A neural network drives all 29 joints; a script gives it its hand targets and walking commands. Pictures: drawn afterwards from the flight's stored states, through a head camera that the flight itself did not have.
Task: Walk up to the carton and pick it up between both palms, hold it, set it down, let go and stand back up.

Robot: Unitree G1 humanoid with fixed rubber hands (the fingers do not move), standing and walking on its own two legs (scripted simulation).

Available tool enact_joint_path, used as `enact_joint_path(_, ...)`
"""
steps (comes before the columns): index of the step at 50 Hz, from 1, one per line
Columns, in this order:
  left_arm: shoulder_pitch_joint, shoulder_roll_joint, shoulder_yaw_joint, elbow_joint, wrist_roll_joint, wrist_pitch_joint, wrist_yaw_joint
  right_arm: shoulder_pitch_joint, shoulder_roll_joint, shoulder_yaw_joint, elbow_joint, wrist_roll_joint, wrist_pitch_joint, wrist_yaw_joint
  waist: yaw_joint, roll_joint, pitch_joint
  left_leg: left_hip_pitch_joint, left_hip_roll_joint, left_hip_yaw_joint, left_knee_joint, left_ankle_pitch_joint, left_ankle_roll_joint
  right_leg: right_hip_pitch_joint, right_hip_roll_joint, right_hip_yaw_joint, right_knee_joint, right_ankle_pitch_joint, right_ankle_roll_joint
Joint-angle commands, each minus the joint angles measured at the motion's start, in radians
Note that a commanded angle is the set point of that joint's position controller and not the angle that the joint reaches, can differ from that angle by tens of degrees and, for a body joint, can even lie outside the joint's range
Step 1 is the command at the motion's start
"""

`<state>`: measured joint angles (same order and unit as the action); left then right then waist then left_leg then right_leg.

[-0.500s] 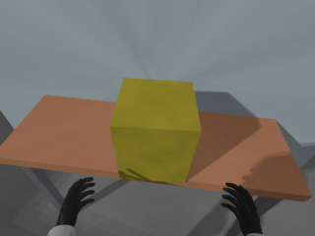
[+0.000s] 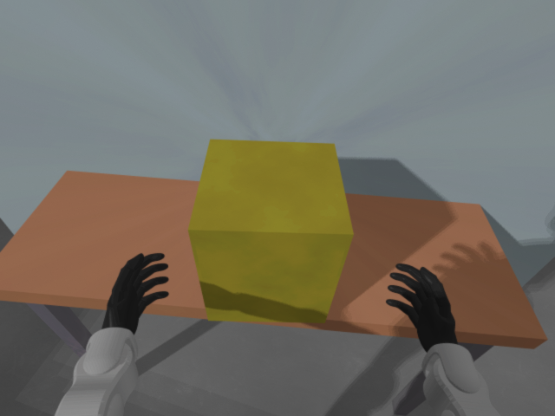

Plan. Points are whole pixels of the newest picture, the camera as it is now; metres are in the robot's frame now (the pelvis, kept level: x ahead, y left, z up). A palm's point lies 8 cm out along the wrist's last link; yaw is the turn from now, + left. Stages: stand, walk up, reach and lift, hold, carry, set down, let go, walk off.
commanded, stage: reach and lift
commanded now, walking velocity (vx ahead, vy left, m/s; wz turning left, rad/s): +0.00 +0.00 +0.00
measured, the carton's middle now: (269, 234) +0.42 +0.04 +0.03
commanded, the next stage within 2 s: none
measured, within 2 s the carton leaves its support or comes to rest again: neither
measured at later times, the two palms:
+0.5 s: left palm (130, 248) +0.30 +0.22 +0.11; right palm (429, 254) +0.33 -0.19 +0.11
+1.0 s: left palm (129, 185) +0.37 +0.23 +0.17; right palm (421, 192) +0.40 -0.18 +0.16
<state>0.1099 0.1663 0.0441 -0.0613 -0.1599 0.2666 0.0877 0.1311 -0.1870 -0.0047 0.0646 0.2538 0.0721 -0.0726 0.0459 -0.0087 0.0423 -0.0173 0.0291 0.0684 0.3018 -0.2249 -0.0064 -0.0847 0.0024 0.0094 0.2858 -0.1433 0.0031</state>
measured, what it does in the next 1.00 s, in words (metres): stands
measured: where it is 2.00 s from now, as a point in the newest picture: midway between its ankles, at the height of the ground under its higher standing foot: outside the picture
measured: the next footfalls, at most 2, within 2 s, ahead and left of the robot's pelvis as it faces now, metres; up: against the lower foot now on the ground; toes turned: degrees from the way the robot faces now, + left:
none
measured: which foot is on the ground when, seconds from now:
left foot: down 0.00-1.00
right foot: down 0.00-1.00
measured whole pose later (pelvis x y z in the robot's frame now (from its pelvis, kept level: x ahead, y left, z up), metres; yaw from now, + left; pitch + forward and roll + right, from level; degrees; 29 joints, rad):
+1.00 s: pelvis -0.01 -0.01 +0.00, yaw +2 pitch +2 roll -1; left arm -0.69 0.29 0.18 0.37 -0.17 0.60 0.05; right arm -0.75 -0.33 0.04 0.60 0.39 0.36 -0.12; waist 0.02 -0.01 -0.02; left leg -0.18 0.04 0.03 0.36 -0.21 -0.02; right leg -0.22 0.01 -0.02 0.30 -0.12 -0.01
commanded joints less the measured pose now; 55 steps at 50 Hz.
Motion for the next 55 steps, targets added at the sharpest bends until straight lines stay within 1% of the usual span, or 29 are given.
enact_joint_path(1, -0.213, 0.067, 0.057, -0.191, 0.000, 0.037, -0.012, -0.205, -0.112, -0.044, -0.174, 0.007, -0.003, -0.010, 0.000, 0.017, -0.168, 0.020, -0.021, -0.026, -0.010, 0.362, -0.028, 0.059, 0.024, 0.031, -0.023, 0.161, -0.040)
enact_joint_path(3, -0.253, 0.056, 0.065, -0.204, 0.009, 0.064, -0.015, -0.243, -0.116, -0.040, -0.180, 0.016, 0.009, -0.013, 0.003, 0.024, -0.183, 0.026, -0.019, -0.033, -0.008, 0.384, -0.032, 0.057, 0.031, 0.026, -0.021, 0.167, -0.037)
enact_joint_path(4, -0.250, 0.060, 0.076, -0.214, 0.008, 0.077, -0.016, -0.258, -0.132, -0.037, -0.185, 0.015, 0.014, -0.014, 0.002, 0.014, -0.183, 0.041, -0.017, -0.026, -0.005, 0.401, -0.035, 0.064, 0.034, 0.022, -0.019, 0.178, -0.035)
enact_joint_path(5, -0.290, 0.064, 0.081, -0.202, 0.008, 0.090, -0.017, -0.293, -0.141, -0.043, -0.161, 0.015, 0.020, -0.016, -0.007, 0.018, -0.191, 0.036, -0.018, -0.029, -0.004, 0.398, -0.033, 0.054, 0.032, 0.022, -0.021, 0.180, -0.038)
enact_joint_path(7, -0.315, 0.061, 0.084, -0.220, 0.015, 0.114, -0.019, -0.324, -0.146, -0.043, -0.159, 0.029, 0.032, -0.018, -0.002, 0.031, -0.195, 0.042, -0.019, -0.026, -0.004, 0.393, -0.034, 0.060, 0.035, 0.023, -0.020, 0.172, -0.036)
enact_joint_path(11, -0.400, 0.086, 0.113, -0.236, 0.012, 0.159, -0.020, -0.424, -0.162, -0.041, -0.155, 0.034, 0.059, -0.025, -0.005, 0.015, -0.247, 0.039, -0.020, -0.025, -0.008, 0.387, -0.022, 0.072, 0.034, 0.019, -0.011, 0.203, -0.024)
enact_joint_path(14, -0.471, 0.097, 0.130, -0.212, 0.010, 0.199, -0.030, -0.505, -0.164, -0.037, -0.128, 0.045, 0.090, -0.031, -0.009, 0.003, -0.232, 0.016, -0.024, -0.013, -0.013, 0.347, -0.014, 0.072, 0.030, 0.022, -0.010, 0.194, -0.015)
enact_joint_path(16, -0.542, 0.102, 0.139, -0.182, 0.010, 0.227, -0.036, -0.571, -0.179, -0.035, -0.085, 0.050, 0.115, -0.034, -0.016, 0.011, -0.237, 0.007, -0.022, -0.018, -0.020, 0.313, -0.013, 0.073, 0.031, 0.021, -0.010, 0.167, -0.016)
enact_joint_path(18, -0.600, 0.107, 0.150, -0.172, 0.010, 0.245, -0.037, -0.633, -0.173, -0.031, -0.066, 0.054, 0.133, -0.036, -0.005, 0.007, -0.258, -0.008, -0.023, -0.011, -0.025, 0.275, -0.008, 0.081, 0.029, 0.019, -0.005, 0.148, -0.013)
enact_joint_path(21, -0.676, 0.128, 0.160, -0.134, 0.015, 0.272, -0.035, -0.717, -0.184, -0.034, -0.025, 0.064, 0.152, -0.042, -0.008, 0.015, -0.301, -0.024, -0.026, -0.009, -0.015, 0.275, -0.006, 0.093, 0.033, 0.018, 0.009, 0.174, -0.005)
enact_joint_path(24, -0.777, 0.152, 0.170, -0.088, 0.021, 0.294, -0.035, -0.813, -0.198, -0.032, 0.032, 0.073, 0.177, -0.046, -0.007, 0.029, -0.322, -0.053, -0.029, -0.009, -0.010, 0.238, -0.003, 0.094, 0.029, 0.015, 0.014, 0.154, -0.002)
enact_joint_path(25, -0.783, 0.150, 0.167, -0.052, 0.022, 0.299, -0.036, -0.813, -0.188, -0.030, 0.076, 0.070, 0.185, -0.049, -0.012, 0.013, -0.313, -0.068, -0.030, -0.011, -0.012, 0.229, 0.001, 0.098, 0.028, 0.015, 0.016, 0.150, -0.001)
enact_joint_path(27, -0.811, 0.160, 0.174, -0.023, 0.020, 0.309, -0.036, -0.865, -0.201, -0.025, 0.099, 0.077, 0.195, -0.054, -0.013, 0.004, -0.340, -0.074, -0.029, -0.013, -0.003, 0.252, 0.003, 0.118, 0.031, 0.011, 0.023, 0.191, 0.005)
enact_joint_path(29, -0.876, 0.194, 0.182, 0.013, 0.019, 0.307, -0.041, -0.933, -0.207, -0.015, 0.102, 0.083, 0.201, -0.061, -0.018, -0.009, -0.373, -0.104, -0.037, -0.011, -0.002, 0.235, 0.010, 0.135, 0.029, 0.016, 0.033, 0.221, 0.016)
enact_joint_path(31, -0.900, 0.204, 0.181, 0.039, 0.020, 0.298, -0.043, -0.954, -0.206, -0.013, 0.138, 0.094, 0.205, -0.066, -0.018, 0.001, -0.417, -0.121, -0.044, -0.013, 0.008, 0.264, 0.007, 0.158, 0.030, 0.013, 0.053, 0.281, 0.019)
enact_joint_path(33, -0.960, 0.223, 0.183, 0.072, 0.023, 0.298, -0.048, -1.006, -0.224, -0.025, 0.172, 0.094, 0.214, -0.069, -0.033, 0.006, -0.414, -0.121, -0.043, -0.016, 0.016, 0.268, 0.000, 0.142, 0.030, 0.009, 0.052, 0.279, 0.018)
enact_joint_path(34, -0.961, 0.226, 0.182, 0.095, 0.022, 0.298, -0.048, -1.010, -0.225, -0.017, 0.194, 0.101, 0.216, -0.069, -0.033, 0.011, -0.421, -0.112, -0.043, -0.016, 0.020, 0.280, -0.002, 0.142, 0.032, 0.006, 0.052, 0.284, 0.019)
enact_joint_path(37, -1.037, 0.240, 0.174, 0.108, 0.009, 0.293, -0.046, -1.087, -0.231, -0.009, 0.190, 0.114, 0.217, -0.069, -0.027, 0.018, -0.461, -0.113, -0.043, -0.022, 0.036, 0.318, -0.009, 0.139, 0.036, 0.003, 0.061, 0.319, 0.020)
enact_joint_path(39, -1.060, 0.259, 0.176, 0.123, 0.003, 0.294, -0.044, -1.122, -0.245, -0.009, 0.219, 0.120, 0.221, -0.070, -0.036, 0.020, -0.498, -0.116, -0.045, -0.024, 0.036, 0.340, -0.011, 0.155, 0.038, 0.001, 0.063, 0.344, 0.022)
enact_joint_path(42, -1.129, 0.268, 0.175, 0.170, -0.002, 0.297, -0.042, -1.189, -0.259, -0.008, 0.278, 0.130, 0.231, -0.063, -0.024, 0.020, -0.503, -0.115, -0.037, -0.025, 0.044, 0.341, -0.016, 0.143, 0.036, -0.005, 0.060, 0.336, 0.021)
enact_joint_path(43, -1.150, 0.271, 0.167, 0.190, -0.004, 0.299, -0.040, -1.207, -0.266, -0.010, 0.291, 0.132, 0.234, -0.060, -0.032, 0.026, -0.494, -0.110, -0.036, -0.026, 0.046, 0.335, -0.019, 0.137, 0.039, -0.010, 0.053, 0.306, 0.018)
enact_joint_path(44, -1.167, 0.273, 0.164, 0.216, -0.001, 0.301, -0.039, -1.222, -0.264, -0.007, 0.320, 0.136, 0.238, -0.057, -0.030, 0.030, -0.493, -0.108, -0.033, -0.028, 0.044, 0.329, -0.020, 0.130, 0.038, -0.010, 0.049, 0.296, 0.017)
enact_joint_path(45, -1.178, 0.272, 0.165, 0.241, -0.001, 0.301, -0.039, -1.244, -0.261, -0.010, 0.344, 0.133, 0.242, -0.054, -0.023, 0.024, -0.484, -0.113, -0.030, -0.030, 0.044, 0.320, -0.019, 0.114, 0.036, -0.008, 0.041, 0.281, 0.015)
enact_joint_path(47, -1.231, 0.285, 0.162, 0.284, -0.007, 0.295, -0.033, -1.286, -0.271, -0.011, 0.381, 0.135, 0.246, -0.047, -0.024, 0.014, -0.495, -0.121, -0.028, -0.030, 0.038, 0.293, -0.016, 0.118, 0.036, -0.010, 0.041, 0.256, 0.017)
enact_joint_path(49, -1.261, 0.281, 0.154, 0.317, -0.009, 0.290, -0.027, -1.335, -0.273, -0.010, 0.418, 0.140, 0.244, -0.044, -0.020, 0.021, -0.523, -0.121, -0.031, -0.029, 0.044, 0.305, -0.020, 0.120, 0.036, -0.008, 0.040, 0.274, 0.018)
enact_joint_path(50, -1.286, 0.290, 0.148, 0.328, -0.010, 0.285, -0.024, -1.360, -0.275, -0.013, 0.444, 0.139, 0.244, -0.042, -0.025, 0.026, -0.529, -0.119, -0.032, -0.033, 0.046, 0.309, -0.020, 0.116, 0.035, -0.009, 0.042, 0.284, 0.016)
enact_joint_path(52, -1.329, 0.293, 0.135, 0.341, -0.016, 0.275, -0.020, -1.407, -0.285, -0.011, 0.458, 0.142, 0.239, -0.037, -0.014, 0.039, -0.556, -0.105, -0.031, -0.032, 0.050, 0.331, -0.026, 0.116, 0.040, -0.013, 0.039, 0.295, 0.016)
enact_joint_path(53, -1.348, 0.292, 0.129, 0.370, -0.015, 0.272, -0.020, -1.422, -0.283, -0.015, 0.491, 0.143, 0.241, -0.037, -0.022, 0.041, -0.550, -0.109, -0.031, -0.038, 0.054, 0.329, -0.026, 0.106, 0.039, -0.013, 0.040, 0.286, 0.016)
enact_joint_path(55, -1.386, 0.300, 0.123, 0.414, -0.020, 0.263, -0.016, -1.460, -0.283, -0.009, 0.537, 0.144, 0.239, -0.033, -0.018, 0.036, -0.565, -0.111, -0.032, -0.036, 0.056, 0.327, -0.027, 0.104, 0.041, -0.014, 0.043, 0.291, 0.018)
